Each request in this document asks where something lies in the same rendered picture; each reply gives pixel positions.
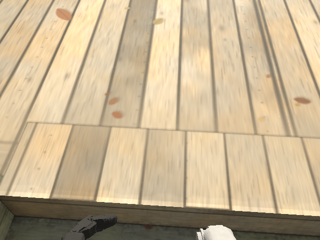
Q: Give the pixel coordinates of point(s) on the robot left hand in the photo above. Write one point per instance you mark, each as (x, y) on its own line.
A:
(88, 226)

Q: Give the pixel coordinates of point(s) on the robot right thigh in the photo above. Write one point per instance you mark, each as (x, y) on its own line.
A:
(215, 232)

